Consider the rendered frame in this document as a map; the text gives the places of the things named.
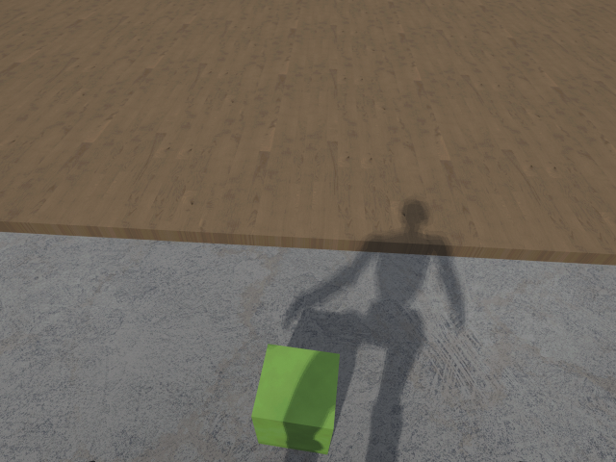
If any carton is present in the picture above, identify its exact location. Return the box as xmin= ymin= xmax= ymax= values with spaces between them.
xmin=251 ymin=344 xmax=340 ymax=454

